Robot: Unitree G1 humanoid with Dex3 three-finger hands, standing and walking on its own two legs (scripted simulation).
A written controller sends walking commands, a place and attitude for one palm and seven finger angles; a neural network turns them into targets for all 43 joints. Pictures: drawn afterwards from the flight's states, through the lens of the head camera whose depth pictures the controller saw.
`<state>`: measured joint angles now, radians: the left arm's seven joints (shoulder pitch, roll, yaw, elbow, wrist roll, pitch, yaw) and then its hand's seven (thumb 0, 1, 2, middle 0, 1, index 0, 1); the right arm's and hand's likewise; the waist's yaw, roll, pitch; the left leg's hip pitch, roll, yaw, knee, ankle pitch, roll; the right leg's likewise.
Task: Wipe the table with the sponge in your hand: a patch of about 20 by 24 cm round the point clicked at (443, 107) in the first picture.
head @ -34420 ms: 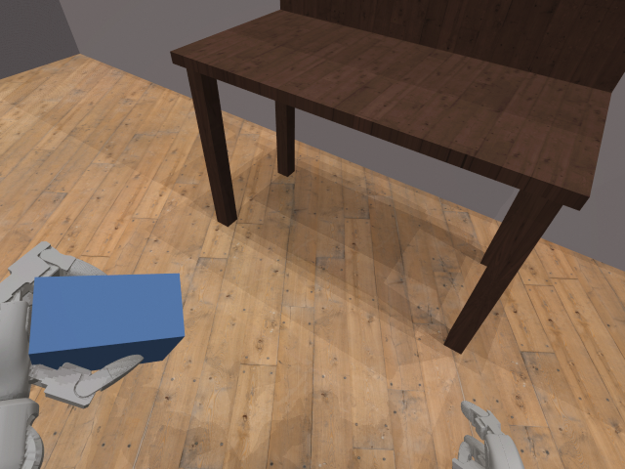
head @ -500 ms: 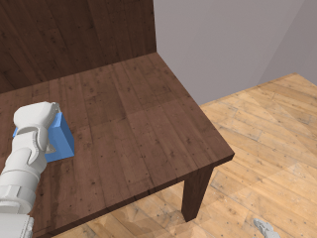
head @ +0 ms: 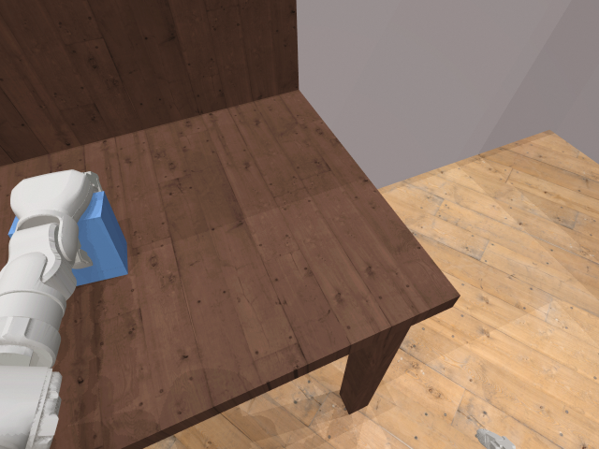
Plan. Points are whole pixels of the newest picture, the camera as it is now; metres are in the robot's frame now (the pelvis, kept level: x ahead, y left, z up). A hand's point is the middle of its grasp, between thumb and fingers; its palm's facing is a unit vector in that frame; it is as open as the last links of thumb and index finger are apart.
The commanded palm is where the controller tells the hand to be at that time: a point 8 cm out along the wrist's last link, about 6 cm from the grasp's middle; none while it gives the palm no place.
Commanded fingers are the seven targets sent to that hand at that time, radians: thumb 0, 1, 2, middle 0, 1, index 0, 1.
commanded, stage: slide across to the middle lane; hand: left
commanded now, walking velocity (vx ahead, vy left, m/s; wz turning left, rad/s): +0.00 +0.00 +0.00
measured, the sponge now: (81, 250) +0.37 +0.36 +0.03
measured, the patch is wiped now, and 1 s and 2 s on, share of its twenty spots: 0.45 0.45 0.70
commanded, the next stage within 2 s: wipe back along the middle lane in 0.64 s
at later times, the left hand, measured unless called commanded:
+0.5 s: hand (117, 206) +0.41 +0.30 +0.09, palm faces -0.05 -0.01 -1.00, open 10.3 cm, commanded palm +0.38 +0.28 +0.14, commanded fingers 0.00 0.10 1.30 -1.20 -1.60 -1.20 -1.60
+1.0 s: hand (144, 213) +0.40 +0.26 +0.08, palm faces -0.02 -0.02 -1.00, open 10.3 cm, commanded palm +0.37 +0.24 +0.12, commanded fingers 0.00 0.10 1.30 -1.20 -1.60 -1.20 -1.60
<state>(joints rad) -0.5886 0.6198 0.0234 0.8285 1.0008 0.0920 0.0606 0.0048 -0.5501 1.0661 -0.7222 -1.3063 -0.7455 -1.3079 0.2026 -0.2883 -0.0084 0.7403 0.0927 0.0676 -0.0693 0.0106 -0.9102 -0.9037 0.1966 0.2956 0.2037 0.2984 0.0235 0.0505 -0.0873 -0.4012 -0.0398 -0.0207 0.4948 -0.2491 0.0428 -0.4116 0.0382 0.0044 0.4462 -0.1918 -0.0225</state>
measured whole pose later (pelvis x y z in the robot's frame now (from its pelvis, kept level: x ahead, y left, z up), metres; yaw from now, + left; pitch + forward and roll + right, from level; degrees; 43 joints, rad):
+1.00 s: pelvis +0.03 -0.01 +0.00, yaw +1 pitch +6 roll +0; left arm -0.52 0.40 -0.18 0.56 0.98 0.44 0.10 0.00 -0.52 1.06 -0.68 -1.35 -0.70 -1.35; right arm 0.10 -0.28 0.01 0.72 0.09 0.14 -0.05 0.01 -0.91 -0.90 0.19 0.30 0.20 0.30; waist 0.04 0.07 -0.08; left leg -0.28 -0.04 -0.03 0.44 -0.27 0.03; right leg -0.30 0.04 0.00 0.42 -0.23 -0.04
